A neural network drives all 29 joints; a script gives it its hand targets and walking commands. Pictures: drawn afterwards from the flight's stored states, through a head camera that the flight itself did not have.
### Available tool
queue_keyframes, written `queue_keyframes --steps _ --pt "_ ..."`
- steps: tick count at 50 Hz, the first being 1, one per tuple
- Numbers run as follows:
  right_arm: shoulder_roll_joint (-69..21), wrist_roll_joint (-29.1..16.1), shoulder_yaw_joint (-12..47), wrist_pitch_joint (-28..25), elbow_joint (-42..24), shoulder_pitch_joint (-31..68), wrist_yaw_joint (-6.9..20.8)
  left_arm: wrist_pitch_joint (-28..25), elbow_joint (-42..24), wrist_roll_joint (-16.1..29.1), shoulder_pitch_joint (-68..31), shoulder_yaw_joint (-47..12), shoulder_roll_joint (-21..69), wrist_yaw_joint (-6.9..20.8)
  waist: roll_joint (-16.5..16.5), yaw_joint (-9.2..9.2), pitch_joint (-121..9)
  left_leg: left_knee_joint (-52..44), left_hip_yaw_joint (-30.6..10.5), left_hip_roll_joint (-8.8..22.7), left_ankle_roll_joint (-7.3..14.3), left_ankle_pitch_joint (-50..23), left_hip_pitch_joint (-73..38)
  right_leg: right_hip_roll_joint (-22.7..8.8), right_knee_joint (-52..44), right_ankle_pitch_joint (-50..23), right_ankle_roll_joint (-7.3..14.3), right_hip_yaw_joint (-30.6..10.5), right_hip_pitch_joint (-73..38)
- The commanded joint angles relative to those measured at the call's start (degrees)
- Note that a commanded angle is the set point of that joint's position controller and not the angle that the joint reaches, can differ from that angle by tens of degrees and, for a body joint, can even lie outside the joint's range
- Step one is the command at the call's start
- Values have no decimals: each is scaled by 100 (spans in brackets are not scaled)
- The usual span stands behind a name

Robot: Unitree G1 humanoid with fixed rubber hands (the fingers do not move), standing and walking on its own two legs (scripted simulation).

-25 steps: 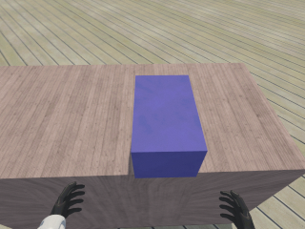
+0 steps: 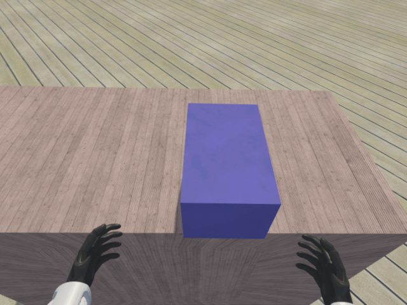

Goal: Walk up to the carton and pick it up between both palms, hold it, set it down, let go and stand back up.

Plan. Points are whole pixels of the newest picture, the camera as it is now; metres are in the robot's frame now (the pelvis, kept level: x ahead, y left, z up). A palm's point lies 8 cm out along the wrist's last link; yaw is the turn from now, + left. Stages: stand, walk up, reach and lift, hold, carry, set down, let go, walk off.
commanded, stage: reach and lift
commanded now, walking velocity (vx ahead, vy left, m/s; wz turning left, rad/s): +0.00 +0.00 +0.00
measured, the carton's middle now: (223, 166) +0.41 +0.02 +0.03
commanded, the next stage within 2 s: none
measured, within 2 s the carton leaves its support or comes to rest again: neither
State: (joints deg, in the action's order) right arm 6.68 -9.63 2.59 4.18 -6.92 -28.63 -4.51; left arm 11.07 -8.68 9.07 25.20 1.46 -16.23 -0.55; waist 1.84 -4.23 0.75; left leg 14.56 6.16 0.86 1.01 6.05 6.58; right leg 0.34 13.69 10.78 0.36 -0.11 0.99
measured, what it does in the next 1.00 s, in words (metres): stands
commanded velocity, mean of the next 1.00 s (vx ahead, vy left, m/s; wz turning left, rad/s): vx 0.00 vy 0.00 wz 0.00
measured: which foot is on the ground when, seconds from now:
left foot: down 0.00-1.00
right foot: down 0.00-1.00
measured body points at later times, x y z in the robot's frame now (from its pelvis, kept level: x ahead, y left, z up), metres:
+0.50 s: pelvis -0.02 +0.00 +0.00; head -0.04 +0.03 +0.45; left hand +0.19 +0.24 +0.06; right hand +0.21 -0.16 +0.07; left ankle +0.02 +0.11 -0.75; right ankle -0.04 -0.11 -0.75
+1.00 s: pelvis +0.00 -0.01 +0.00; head +0.02 +0.00 +0.45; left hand +0.27 +0.23 +0.11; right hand +0.30 -0.17 +0.10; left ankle +0.02 +0.11 -0.75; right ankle -0.03 -0.11 -0.75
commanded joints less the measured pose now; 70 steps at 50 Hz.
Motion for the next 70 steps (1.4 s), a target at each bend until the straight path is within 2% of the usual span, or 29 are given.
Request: queue_keyframes --steps 1,3,4,7,12,13,14,18,21,24,25,27,29,30,31,33,36,40,43,45,48,50,51,53,54,56,59,64,70 --pt "275 11 -133 -171 -1409 -103 -89 -248 -1207 138 -122 233 -553 -9 -126 -15 -64 222 -324 23 -155 -1326 -1612 -104 -556 -152 -21 -94 1848" --pt "252 -78 -142 -87 -1399 -106 -62 -223 -1344 137 -111 186 -484 -51 -334 -37 46 110 -392 105 -167 -958 -1612 -86 -581 325 71 -80 1878" --pt "204 -23 -99 -63 -1474 -238 -82 -201 -1311 131 10 176 -480 -35 -163 11 150 125 -347 66 -109 -842 -1524 -125 -599 325 40 -119 1856" --pt "124 -63 36 -29 -1660 -160 -139 -218 -1434 132 -141 238 -490 -50 -275 -110 169 78 -329 58 -74 -442 -1378 -201 -567 586 32 -185 1925" --pt "151 -142 -90 -108 -2176 264 -151 -293 -1890 303 -538 141 -551 -233 -201 -90 -20 108 -420 111 -46 -199 -1277 -202 -447 744 44 -207 1987" --pt "139 -153 -79 -78 -2010 127 -134 -250 -1790 277 -409 82 -399 -254 -238 -68 124 61 -465 141 -40 -22 -1318 -188 -454 879 79 -189 1976" --pt "127 -212 -100 -51 -2164 509 -150 -211 -1886 326 -847 94 -524 -275 -355 -119 4 45 -441 126 -34 154 -1254 -230 -428 1028 101 -220 1983" --pt "185 -250 -178 193 -2007 913 -219 86 -1861 315 -1214 174 -466 -324 -274 -122 142 26 -460 128 -13 504 -1174 -247 -400 1443 118 -228 2047" --pt "296 -300 -184 478 -1795 1255 -301 506 -1734 262 -1518 275 -353 -286 -238 -65 281 -59 -444 150 22 632 -1076 -214 -360 1387 117 -226 1859" --pt "448 -482 -335 665 -1864 1640 -321 864 -2287 179 -1858 266 -300 -324 -556 -11 -40 -164 -479 232 -55 658 -1105 -117 -259 1149 136 -170 1533" --pt "404 -520 -286 682 -1733 1345 -338 963 -2264 168 -1477 287 -210 -331 -538 -9 68 -174 -456 226 -58 470 -1166 -94 -231 878 119 -176 1413" --pt "618 -524 -474 723 -1797 1779 -333 1150 -2378 174 -1792 289 -187 -382 -615 24 -63 -187 -531 273 -119 372 -1141 9 -165 754 102 -66 1380" --pt "584 -566 -496 853 -1555 1879 -307 1336 -2215 126 -1801 334 -83 -366 -479 64 116 -267 -527 291 -99 468 -1117 2 -189 689 139 -107 1302" --pt "649 -609 -508 892 -1670 2083 -302 1422 -2311 95 -1976 365 -113 -362 -550 15 10 -231 -512 298 -142 302 -1187 16 -179 610 152 -102 1291" --pt "614 -617 -431 936 -1648 2050 -313 1507 -2137 82 -1853 432 -65 -330 -407 -4 101 -166 -469 244 -124 49 -1223 16 -232 522 132 -133 1266" --pt "626 -689 -388 965 -2028 2202 -391 1540 -2539 148 -2020 626 -241 -303 -318 -92 -317 82 -353 145 -192 -762 -1512 20 -261 155 99 -185 1323" --pt "728 -785 -387 959 -2088 2372 -460 1582 -2746 71 -2198 819 -262 -307 -553 -143 -665 285 -348 93 -316 -1648 -1828 92 -283 -207 108 -173 1259" --pt "858 -846 -360 1007 -2244 2819 -577 1656 -2712 204 -2613 853 -288 -178 -501 -51 -965 507 -336 49 -353 -2139 -2049 58 -273 -667 53 -213 1334" --pt "923 -787 -347 1114 -1933 2992 -654 1787 -2272 229 -2720 939 -191 -37 -213 74 -845 506 -344 33 -307 -2192 -2093 80 -319 -890 -1 -191 1346" --pt "868 -793 -274 1180 -1896 3215 -737 1854 -2146 205 -3018 1085 -319 33 -169 20 -893 433 -282 1 -236 -1908 -1839 18 -225 -1007 -66 -254 1114" --pt "881 -943 -18 1245 -1828 3422 -869 1992 -2197 86 -3139 1311 -318 139 -130 52 -1226 515 -285 -47 -228 -2362 -1877 -27 -48 -2194 -214 -311 678" --pt "971 -940 -18 1282 -1887 3694 -974 2064 -2099 122 -3368 1379 -376 220 64 131 -1371 501 -295 -86 -194 -2224 -1763 -37 53 -2642 -340 -297 480" --pt "974 -1000 -9 1312 -1755 3881 -1005 2082 -2032 103 -3581 1390 -399 228 -54 137 -1288 501 -315 -92 -198 -2134 -1689 -68 125 -2819 -364 -295 520" --pt "958 -1036 73 1395 -1602 4139 -1056 2171 -1834 36 -3816 1494 -439 260 -63 130 -1292 416 -286 -103 -166 -1856 -1594 -118 131 -2829 -405 -319 451" --pt "1118 -974 -7 1482 -1197 5059 -1030 2227 -1331 223 -4772 1516 -633 298 -65 144 -1262 365 -222 -79 -182 -1296 -1337 -67 130 -2180 -364 -191 548" --pt "1040 -973 -67 1515 -1156 5290 -1014 2218 -1308 311 -4998 1477 -656 238 -63 105 -1403 258 -222 -31 -63 -802 -1188 -79 124 -1641 -295 -243 621" --pt "1033 -1096 -78 1604 -765 5841 -1041 2401 -1098 285 -5464 1452 -745 108 -179 108 -1776 361 -219 -29 -40 -949 -1165 -38 238 -1626 -260 -230 648" --pt "1165 -1364 -21 1797 55 6630 -1120 2778 -427 59 -6100 1560 -830 132 -199 163 -1875 444 -248 -45 -43 -1134 -1287 -5 260 -1853 -323 -174 627" --pt "1186 -1420 -149 1938 844 7581 -1071 2865 210 3 -7092 1449 -966 63 -377 231 -1839 502 -273 20 -56 -877 -1250 97 133 -961 -185 -60 974"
